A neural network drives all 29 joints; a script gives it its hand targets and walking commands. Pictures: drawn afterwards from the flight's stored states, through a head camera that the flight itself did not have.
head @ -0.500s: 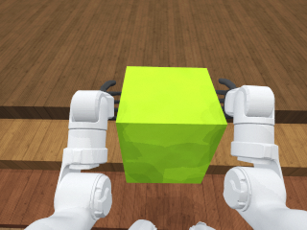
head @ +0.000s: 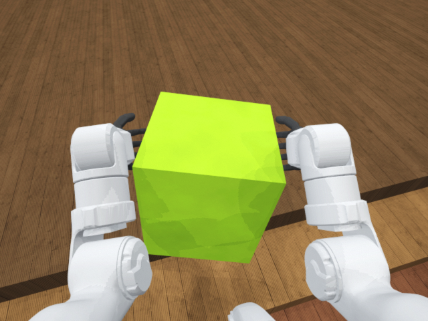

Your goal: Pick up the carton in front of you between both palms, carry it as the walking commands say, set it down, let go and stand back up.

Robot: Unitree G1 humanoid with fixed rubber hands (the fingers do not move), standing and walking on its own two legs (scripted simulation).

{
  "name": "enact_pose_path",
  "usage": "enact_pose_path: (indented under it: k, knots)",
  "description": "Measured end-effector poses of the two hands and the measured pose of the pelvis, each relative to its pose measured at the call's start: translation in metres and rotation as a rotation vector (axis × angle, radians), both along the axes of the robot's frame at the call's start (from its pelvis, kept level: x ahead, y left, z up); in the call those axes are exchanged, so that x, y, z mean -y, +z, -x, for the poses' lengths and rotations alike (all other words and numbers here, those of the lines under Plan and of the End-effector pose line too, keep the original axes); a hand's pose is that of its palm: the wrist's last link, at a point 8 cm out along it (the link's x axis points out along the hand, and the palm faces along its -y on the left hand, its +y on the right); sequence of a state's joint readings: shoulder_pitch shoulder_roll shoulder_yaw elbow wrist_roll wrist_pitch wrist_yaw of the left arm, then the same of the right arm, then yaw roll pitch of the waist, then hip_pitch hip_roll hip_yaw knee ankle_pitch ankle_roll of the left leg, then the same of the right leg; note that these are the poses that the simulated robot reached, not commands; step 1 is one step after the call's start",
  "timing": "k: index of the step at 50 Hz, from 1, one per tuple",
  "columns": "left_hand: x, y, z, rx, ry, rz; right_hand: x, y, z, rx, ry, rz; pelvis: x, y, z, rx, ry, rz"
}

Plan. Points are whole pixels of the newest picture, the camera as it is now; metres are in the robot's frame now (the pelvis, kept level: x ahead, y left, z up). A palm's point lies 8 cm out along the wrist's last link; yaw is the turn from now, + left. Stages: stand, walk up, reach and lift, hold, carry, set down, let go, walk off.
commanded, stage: carry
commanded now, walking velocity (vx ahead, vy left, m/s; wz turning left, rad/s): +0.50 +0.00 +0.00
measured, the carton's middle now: (206, 180) +0.37 -0.03 +0.06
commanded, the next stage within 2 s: none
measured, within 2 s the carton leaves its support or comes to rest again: neither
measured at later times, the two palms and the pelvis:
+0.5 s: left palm (110, 9) +0.67 +0.11 +0.28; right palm (247, 2) +0.70 -0.18 +0.27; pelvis +0.30 -0.07 +0.12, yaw +0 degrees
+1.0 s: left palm out of the picture +1.02 +0.11 +0.40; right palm out of the picture +0.98 -0.18 +0.40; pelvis +0.62 +0.00 +0.25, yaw -1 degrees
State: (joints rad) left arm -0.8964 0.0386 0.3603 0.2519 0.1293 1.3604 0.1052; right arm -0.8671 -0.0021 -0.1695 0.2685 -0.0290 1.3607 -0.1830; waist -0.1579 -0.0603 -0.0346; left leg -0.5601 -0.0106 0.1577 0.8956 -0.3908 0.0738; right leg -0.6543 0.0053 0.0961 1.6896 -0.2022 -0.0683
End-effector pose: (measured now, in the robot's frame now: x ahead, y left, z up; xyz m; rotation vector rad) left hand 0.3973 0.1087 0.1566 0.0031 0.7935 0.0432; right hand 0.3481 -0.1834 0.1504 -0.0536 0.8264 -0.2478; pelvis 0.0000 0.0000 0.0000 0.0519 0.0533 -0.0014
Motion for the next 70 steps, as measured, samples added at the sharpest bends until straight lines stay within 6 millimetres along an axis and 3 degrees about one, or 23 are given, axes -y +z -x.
enact_pose_path:
  k: [5,11,14,18,21,24,27,34,38,42,45,50,55,61,66,70]
  knots:
    - [-0.008,0.046,-0.05,0.081,0.022,0.011,-0.006,0.051,-0.06,0.074,0.004,-0.01,0.002,0.035,-0.047,-0.004,-0.013,0.037]
    - [-0.009,0.098,-0.123,0.168,0.053,0.019,-0.006,0.105,-0.144,0.151,0.04,0.016,0.023,0.052,-0.127,-0.017,0.01,0.057]
    - [-0.004,0.11,-0.164,0.155,0.062,-0.003,-0.001,0.116,-0.192,0.131,0.061,0.019,0.037,0.058,-0.175,-0.02,0.014,0.086]
    - [-0.001,0.112,-0.215,0.1,0.114,-0.052,0.002,0.115,-0.264,0.065,0.121,-0.002,0.06,0.07,-0.239,-0.031,-0.001,0.117]
    - [-0.002,0.111,-0.241,0.053,0.161,-0.105,-0.001,0.109,-0.313,0.009,0.167,-0.034,0.073,0.087,-0.268,-0.011,-0.003,0.119]
    - [-0.002,0.117,-0.261,0.013,0.197,-0.116,-0.002,0.111,-0.342,-0.037,0.168,-0.078,0.074,0.114,-0.293,0.005,-0.001,0.12]
    - [0.001,0.14,-0.291,0.029,0.218,-0.095,0.001,0.131,-0.369,-0.023,0.153,-0.085,0.076,0.139,-0.322,0.013,0.01,0.1]
    - [0.006,0.216,-0.388,0.171,0.203,-0.084,0.007,0.203,-0.458,0.12,0.122,-0.099,0.062,0.172,-0.41,0.002,0.004,0.055]
    - [0.005,0.242,-0.452,0.167,0.162,-0.096,0.005,0.228,-0.512,0.121,0.1,-0.081,0.045,0.186,-0.473,-0.012,-0.003,0.015]
    - [0.006,0.248,-0.526,0.128,0.082,-0.093,0.006,0.238,-0.564,0.086,0.042,-0.048,0.021,0.193,-0.541,-0.013,-0.005,0.007]
    - [0.008,0.24,-0.574,0.071,0.022,-0.059,0.007,0.236,-0.589,0.032,-0.015,-0.004,0.007,0.208,-0.577,0.015,-0.003,0.004]
    - [0.001,0.245,-0.62,0.01,0.017,-0.028,-0.001,0.248,-0.629,-0.031,-0.026,0.018,0.001,0.245,-0.622,0.017,-0.011,0.017]
    - [-0.012,0.286,-0.669,0.08,0.045,-0.014,-0.012,0.291,-0.687,0.037,-0.016,0.015,0.002,0.275,-0.664,-0.008,-0.029,0.05]
    - [-0.015,0.329,-0.725,0.144,0.077,-0.022,-0.014,0.335,-0.756,0.102,0.008,-0.004,0.013,0.292,-0.726,-0.034,-0.023,0.047]
    - [-0.005,0.343,-0.772,0.131,0.095,-0.054,-0.004,0.341,-0.81,0.088,0.045,-0.016,0.03,0.291,-0.791,-0.028,-0.013,0.042]
    - [0.008,0.332,-0.807,0.102,0.099,-0.103,0.009,0.326,-0.854,0.059,0.078,-0.031,0.042,0.283,-0.836,-0.015,-0.005,0.05]
